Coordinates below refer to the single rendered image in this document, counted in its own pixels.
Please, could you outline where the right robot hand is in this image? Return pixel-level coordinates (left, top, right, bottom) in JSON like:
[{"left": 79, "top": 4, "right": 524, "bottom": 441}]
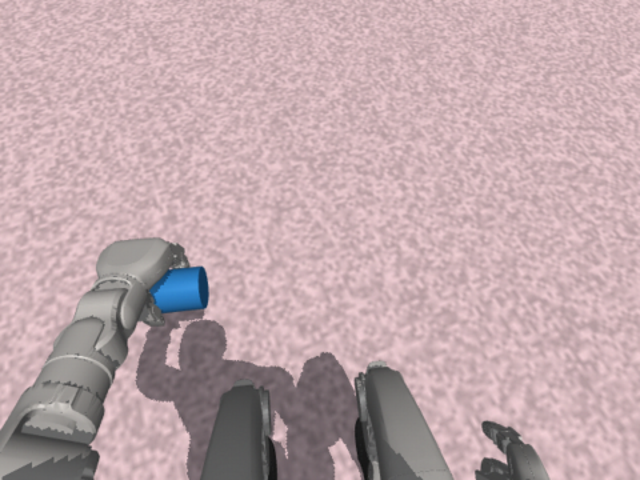
[{"left": 475, "top": 421, "right": 550, "bottom": 480}]

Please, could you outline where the can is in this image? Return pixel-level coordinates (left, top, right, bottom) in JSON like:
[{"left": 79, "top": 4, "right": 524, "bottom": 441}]
[{"left": 149, "top": 266, "right": 209, "bottom": 313}]

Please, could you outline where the left robot hand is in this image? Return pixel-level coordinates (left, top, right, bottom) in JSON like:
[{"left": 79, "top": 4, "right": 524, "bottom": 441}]
[{"left": 96, "top": 238, "right": 190, "bottom": 327}]

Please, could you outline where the right robot foot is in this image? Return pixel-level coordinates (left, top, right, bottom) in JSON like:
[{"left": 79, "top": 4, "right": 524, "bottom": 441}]
[{"left": 355, "top": 417, "right": 371, "bottom": 480}]

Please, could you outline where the left robot arm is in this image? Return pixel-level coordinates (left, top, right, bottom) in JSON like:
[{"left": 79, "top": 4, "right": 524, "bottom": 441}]
[{"left": 0, "top": 274, "right": 147, "bottom": 480}]

